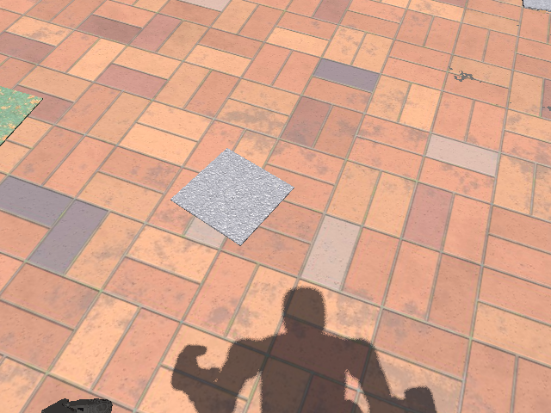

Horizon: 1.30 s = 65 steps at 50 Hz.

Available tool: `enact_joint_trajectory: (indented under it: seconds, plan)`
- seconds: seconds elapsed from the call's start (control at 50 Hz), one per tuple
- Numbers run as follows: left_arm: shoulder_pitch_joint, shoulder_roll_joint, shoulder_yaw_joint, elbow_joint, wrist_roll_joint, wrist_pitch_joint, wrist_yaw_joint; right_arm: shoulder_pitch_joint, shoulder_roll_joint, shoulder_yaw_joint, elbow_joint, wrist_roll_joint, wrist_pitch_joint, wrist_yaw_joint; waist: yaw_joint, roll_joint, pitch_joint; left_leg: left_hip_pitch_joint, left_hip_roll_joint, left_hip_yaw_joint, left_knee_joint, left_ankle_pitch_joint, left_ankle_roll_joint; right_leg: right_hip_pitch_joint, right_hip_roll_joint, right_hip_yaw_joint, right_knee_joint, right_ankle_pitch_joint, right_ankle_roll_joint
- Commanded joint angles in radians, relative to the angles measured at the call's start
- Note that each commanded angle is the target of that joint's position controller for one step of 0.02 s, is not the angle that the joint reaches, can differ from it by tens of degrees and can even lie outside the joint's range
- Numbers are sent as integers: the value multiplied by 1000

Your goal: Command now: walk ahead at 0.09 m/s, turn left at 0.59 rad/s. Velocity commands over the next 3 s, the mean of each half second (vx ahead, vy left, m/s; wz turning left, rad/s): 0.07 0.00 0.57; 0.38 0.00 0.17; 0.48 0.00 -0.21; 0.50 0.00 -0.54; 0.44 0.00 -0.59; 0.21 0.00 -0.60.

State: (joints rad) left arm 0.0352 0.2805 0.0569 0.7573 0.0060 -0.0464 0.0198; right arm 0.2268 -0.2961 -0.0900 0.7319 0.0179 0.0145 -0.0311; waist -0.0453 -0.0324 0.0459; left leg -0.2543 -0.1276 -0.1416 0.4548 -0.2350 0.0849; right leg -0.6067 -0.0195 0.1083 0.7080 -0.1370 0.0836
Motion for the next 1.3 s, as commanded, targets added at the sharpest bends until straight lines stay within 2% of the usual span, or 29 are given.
enact_joint_trajectory:
  seconds: [0.02,0.08,0.1,0.12,0.14,0.16,0.2,0.28,0.38,0.48,0.5,0.52,0.54,0.56,0.58,0.6,0.66,0.82,0.94,1.0,1.02,1.04,1.06,1.08,1.1,1.14,1.18,1.22,1.3]
  plan:
    - [-35,104,26,-79,-3,-17,-8,-8,-147,-34,-72,-2,5,-11,13,160,-147,107,251,-242,2,482,111,85,46,-9,-82,-33,-8]
    - [44,124,39,-68,-2,-37,-13,-68,-135,-25,-102,4,6,-13,75,187,-140,100,204,-302,83,380,64,246,45,-19,-305,82,-55]
    - [86,164,49,-68,12,-42,-7,-61,-101,-14,-120,-6,3,-13,79,133,-185,28,154,-267,184,259,21,407,-69,52,-331,273,-100]
    - [98,224,58,-80,30,-34,5,19,-42,2,-128,-24,-2,-13,26,-94,-243,-145,26,-126,407,-211,-39,612,-286,244,-287,690,-212]
    - [158,205,56,-56,43,-18,0,95,-95,-9,-136,-9,-2,-10,7,-289,-295,-311,-23,-44,607,-533,-91,681,-453,508,-321,725,-392]
    - [128,151,44,-82,19,-14,-3,120,-184,-33,-101,-8,2,-7,18,-166,-258,-344,40,-56,757,-468,-127,647,-423,452,-320,619,-394]
    - [73,99,29,-100,11,4,0,52,-185,-44,-85,5,32,-11,26,-56,-174,-366,83,-8,829,-334,-167,544,-287,209,-319,438,-307]
    - [48,124,35,-100,19,32,17,4,-94,-21,-127,13,48,-4,36,-125,-122,-305,115,93,693,-208,-183,437,-207,32,-399,276,-299]
    - [50,169,55,-100,9,43,20,-47,-83,-9,-169,0,42,13,63,-145,-174,-191,171,133,451,-161,-159,461,-270,-29,-408,255,-321]
    - [57,191,60,-80,-39,42,-3,62,-87,-15,-124,-4,34,44,10,-130,-143,72,128,220,118,-77,-50,294,-262,-42,-438,-329,-259]
    - [65,157,50,-68,-39,40,-7,130,-83,-17,-83,-5,29,45,-13,-98,-138,187,102,233,54,-80,-25,217,-227,-81,-382,-399,-222]
    - [60,83,27,-67,-25,34,-19,216,-94,-21,-49,-5,22,40,-40,20,-130,314,164,111,-38,-168,9,89,-162,-166,-191,-437,-151]
    - [52,-20,-8,-92,17,22,-42,257,-161,-21,-58,-11,11,26,-23,290,-122,392,428,-265,-126,-178,80,-127,-59,-243,205,-549,-61]
    - [-20,93,30,-139,-23,2,-37,219,-262,-44,-87,-35,-15,34,-49,300,-43,239,531,-530,-282,-420,241,-293,-9,-119,304,-472,-73]
    - [-61,165,50,-138,-48,-9,-32,153,-210,-31,-97,-38,-42,36,-36,215,46,200,491,-473,-334,-504,215,-310,-54,-69,344,-338,-95]
    - [-25,172,56,-119,-46,-14,-31,108,-170,-15,-90,-29,-58,31,-1,221,75,199,454,-387,-334,-436,174,-325,-68,-61,331,-218,-103]
    - [41,133,53,-59,-12,-21,-33,103,-118,5,-80,-21,-77,20,25,172,38,210,362,-187,-337,-165,106,-233,-80,-73,293,-9,-80]
    - [-76,64,23,-85,-24,-33,-59,217,-124,1,-12,-16,-85,14,-31,144,49,261,332,-4,-342,135,94,-168,-52,-109,-10,213,-48]
    - [-173,56,3,-137,-31,-57,-96,274,-142,-5,42,0,-69,12,-50,139,100,341,386,6,-282,284,100,-134,-23,-140,-168,129,-105]
    - [-58,109,24,-118,-23,-60,-90,243,-173,-12,48,1,-62,6,29,186,-4,372,379,32,-127,741,66,89,45,-188,-192,47,-162]
    - [87,147,44,-80,-20,-58,-78,225,-171,-9,48,0,-57,4,110,180,-104,339,340,73,42,914,41,296,77,-214,-213,75,-196]
    - [267,194,59,-40,-17,-54,-64,225,-154,1,39,-10,-59,1,187,159,-238,157,307,85,271,803,10,624,-12,-120,-166,109,-248]
    - [407,297,84,-15,4,-49,-56,346,-26,38,14,-17,-76,13,155,-111,-439,-260,143,113,719,246,-69,1062,-317,366,-186,-56,-421]
    - [427,214,59,5,-9,-49,-59,315,-51,37,36,-4,-102,17,175,-192,-527,-379,58,-35,879,-317,-69,1093,-385,659,-374,-170,-446]
    - [342,171,43,1,-17,-45,-53,192,-131,12,1,30,-115,26,170,-143,-319,-488,128,-26,939,-285,-60,947,-345,506,-407,-234,-385]
    - [216,121,25,-12,-13,-39,-49,74,-120,17,-29,11,-126,25,104,-8,-109,-458,224,54,818,-130,-48,617,-260,283,-464,-115,-340]
    - [165,100,18,-24,3,-45,-52,116,-91,13,-15,-7,-111,23,37,-41,-70,-345,261,52,741,-62,-57,449,-197,200,-525,-20,-340]
    - [166,111,23,-17,-11,-56,-51,132,-60,20,-12,-15,-97,20,12,-43,-51,-327,267,67,670,-46,-82,379,-184,152,-567,42,-363]
    - [207,143,35,-3,-21,-55,-31,-35,-44,31,-70,-29,-104,19,43,-19,1,-353,251,84,378,168,-128,339,-135,61,-587,107,-341]
